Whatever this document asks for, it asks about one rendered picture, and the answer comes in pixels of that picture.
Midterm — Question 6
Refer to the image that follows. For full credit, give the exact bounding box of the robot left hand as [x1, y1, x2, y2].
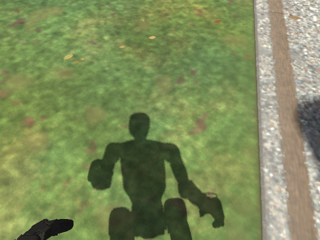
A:
[15, 219, 74, 240]

